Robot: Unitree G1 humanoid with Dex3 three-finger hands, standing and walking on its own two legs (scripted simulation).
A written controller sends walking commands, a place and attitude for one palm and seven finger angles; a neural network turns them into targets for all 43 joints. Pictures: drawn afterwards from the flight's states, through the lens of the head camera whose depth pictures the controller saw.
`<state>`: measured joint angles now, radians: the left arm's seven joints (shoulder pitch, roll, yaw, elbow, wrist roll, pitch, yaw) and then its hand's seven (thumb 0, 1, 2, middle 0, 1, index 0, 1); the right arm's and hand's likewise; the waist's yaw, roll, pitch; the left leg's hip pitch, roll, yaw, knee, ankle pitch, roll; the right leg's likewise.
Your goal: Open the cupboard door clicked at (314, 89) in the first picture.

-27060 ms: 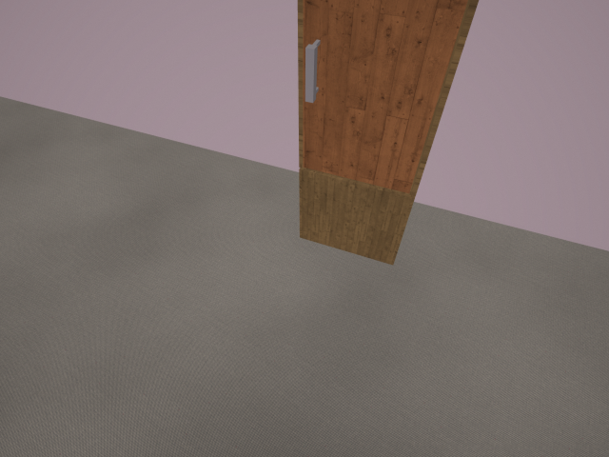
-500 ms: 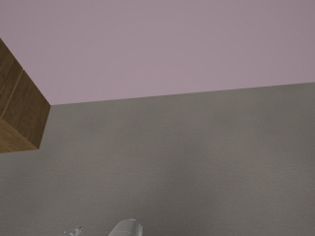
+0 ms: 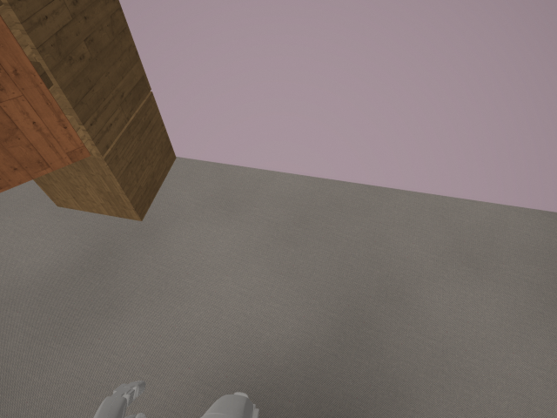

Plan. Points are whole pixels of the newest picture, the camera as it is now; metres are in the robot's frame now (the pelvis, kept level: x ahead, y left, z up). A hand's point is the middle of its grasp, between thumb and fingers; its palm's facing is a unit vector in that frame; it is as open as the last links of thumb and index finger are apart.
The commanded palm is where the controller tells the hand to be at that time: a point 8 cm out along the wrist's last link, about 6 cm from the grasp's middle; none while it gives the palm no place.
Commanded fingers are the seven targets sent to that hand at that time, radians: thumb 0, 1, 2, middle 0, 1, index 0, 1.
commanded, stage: turn to face it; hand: left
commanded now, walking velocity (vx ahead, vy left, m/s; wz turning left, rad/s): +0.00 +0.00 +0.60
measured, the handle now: out of the picture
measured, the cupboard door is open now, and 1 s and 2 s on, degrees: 46 46 46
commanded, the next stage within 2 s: take the last steps up to it in 0.94 s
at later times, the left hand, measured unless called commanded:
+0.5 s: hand out of the picture +0.04 +0.25 -0.15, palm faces +0.31 -0.92 -0.25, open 7.4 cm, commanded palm none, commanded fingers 0.00 0.90 0.90 -0.20 -0.30 -0.20 -0.30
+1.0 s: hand out of the picture -0.06 +0.20 -0.18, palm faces +0.54 -0.82 -0.21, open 7.4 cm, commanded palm none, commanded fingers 0.00 0.90 0.90 -0.20 -0.30 -0.20 -0.30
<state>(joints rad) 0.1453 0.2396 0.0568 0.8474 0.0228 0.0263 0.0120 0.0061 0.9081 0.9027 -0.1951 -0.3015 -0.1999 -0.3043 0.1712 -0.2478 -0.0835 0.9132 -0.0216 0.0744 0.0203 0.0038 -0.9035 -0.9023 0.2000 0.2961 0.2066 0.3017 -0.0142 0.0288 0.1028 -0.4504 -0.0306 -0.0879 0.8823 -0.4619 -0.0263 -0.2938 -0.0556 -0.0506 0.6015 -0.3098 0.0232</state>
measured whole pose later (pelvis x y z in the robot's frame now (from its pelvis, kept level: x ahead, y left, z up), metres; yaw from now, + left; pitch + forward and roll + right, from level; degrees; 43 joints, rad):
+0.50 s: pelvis +0.01 +0.01 +0.01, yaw +17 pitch +1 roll -2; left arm 0.14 0.27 0.07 0.89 0.01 0.06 0.00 0.01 0.91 0.90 -0.19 -0.30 -0.20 -0.30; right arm 0.18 -0.21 -0.05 0.92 -0.03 0.04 0.01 0.00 -0.90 -0.90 0.20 0.30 0.21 0.30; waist -0.01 -0.01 0.10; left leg -0.31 -0.03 -0.08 0.52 -0.22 0.03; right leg -0.42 -0.05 -0.01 0.87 -0.45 0.08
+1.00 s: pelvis +0.02 +0.01 +0.00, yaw +31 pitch +0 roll +0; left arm 0.22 0.24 0.06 0.97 0.01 0.07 0.01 0.01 0.91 0.90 -0.20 -0.30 -0.20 -0.30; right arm 0.13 -0.21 -0.04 0.92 -0.03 0.02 0.00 0.00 -0.91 -0.90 0.20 0.30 0.20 0.30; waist 0.02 -0.05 0.10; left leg -0.32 -0.01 0.01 0.61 -0.29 0.03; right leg -0.37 -0.08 -0.05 0.95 -0.55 0.06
